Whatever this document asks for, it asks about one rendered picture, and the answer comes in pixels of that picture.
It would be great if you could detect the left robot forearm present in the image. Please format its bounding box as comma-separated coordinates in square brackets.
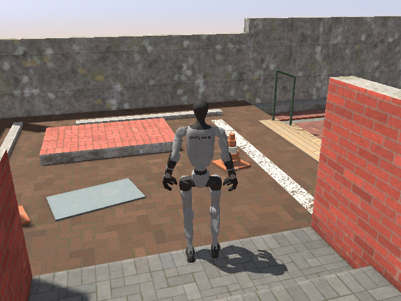
[164, 152, 177, 178]

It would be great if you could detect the right robot upper arm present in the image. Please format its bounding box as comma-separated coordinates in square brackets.
[214, 127, 231, 162]

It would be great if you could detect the right robot hand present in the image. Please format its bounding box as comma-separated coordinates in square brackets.
[223, 177, 238, 191]

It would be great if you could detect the right robot forearm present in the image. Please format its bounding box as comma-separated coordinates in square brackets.
[224, 152, 236, 179]

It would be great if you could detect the humanoid robot head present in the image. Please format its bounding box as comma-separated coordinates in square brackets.
[190, 99, 211, 130]

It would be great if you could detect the left robot upper arm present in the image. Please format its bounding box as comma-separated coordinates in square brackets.
[170, 126, 188, 162]

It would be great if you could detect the left robot hand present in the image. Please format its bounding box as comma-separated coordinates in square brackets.
[162, 176, 177, 191]

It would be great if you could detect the right robot thigh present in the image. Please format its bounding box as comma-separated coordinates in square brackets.
[209, 174, 222, 218]

